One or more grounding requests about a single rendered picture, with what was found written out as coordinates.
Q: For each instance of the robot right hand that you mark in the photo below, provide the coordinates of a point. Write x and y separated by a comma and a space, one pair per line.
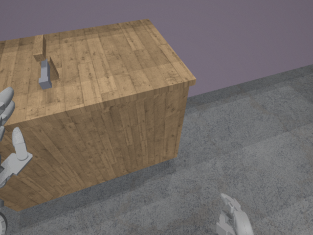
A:
238, 224

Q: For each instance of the tap lever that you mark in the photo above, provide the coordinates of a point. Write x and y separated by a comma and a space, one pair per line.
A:
44, 81

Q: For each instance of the counter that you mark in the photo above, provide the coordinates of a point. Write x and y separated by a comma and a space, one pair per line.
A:
116, 106

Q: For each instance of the robot left hand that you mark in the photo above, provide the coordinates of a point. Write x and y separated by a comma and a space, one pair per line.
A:
16, 162

